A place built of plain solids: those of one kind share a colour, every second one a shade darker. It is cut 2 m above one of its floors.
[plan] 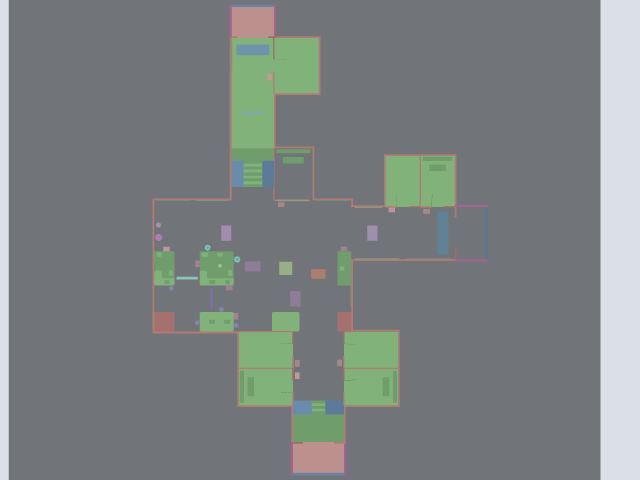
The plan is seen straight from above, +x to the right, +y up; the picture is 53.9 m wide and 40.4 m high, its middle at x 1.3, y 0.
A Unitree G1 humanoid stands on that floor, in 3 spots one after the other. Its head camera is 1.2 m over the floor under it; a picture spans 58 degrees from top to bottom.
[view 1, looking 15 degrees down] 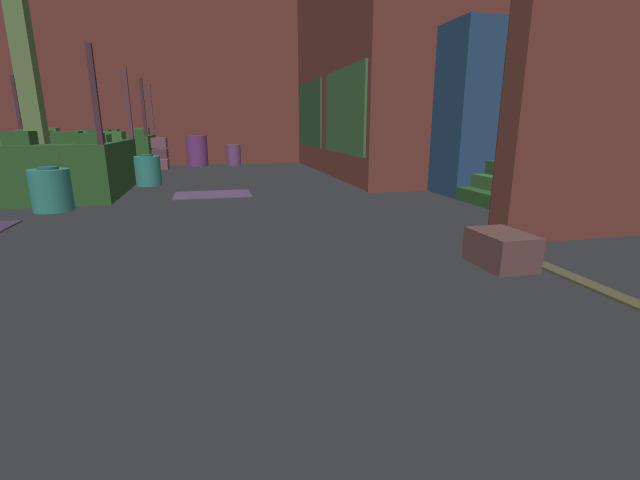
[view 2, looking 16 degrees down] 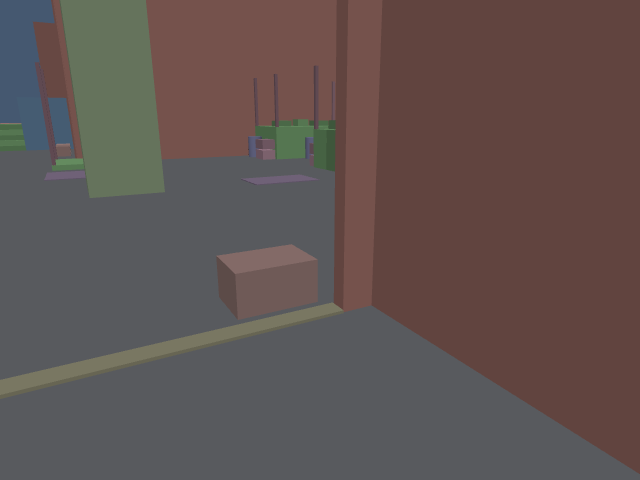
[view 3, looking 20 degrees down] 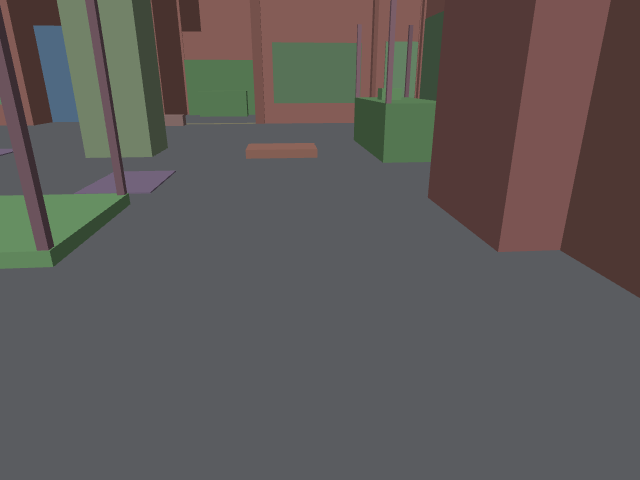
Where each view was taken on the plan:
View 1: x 1.17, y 0.58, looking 166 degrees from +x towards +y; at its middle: ground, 4.64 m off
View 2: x -0.95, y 5.53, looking -119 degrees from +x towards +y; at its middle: ground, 4.35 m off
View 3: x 1.17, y -10.61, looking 85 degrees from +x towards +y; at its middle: ground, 3.51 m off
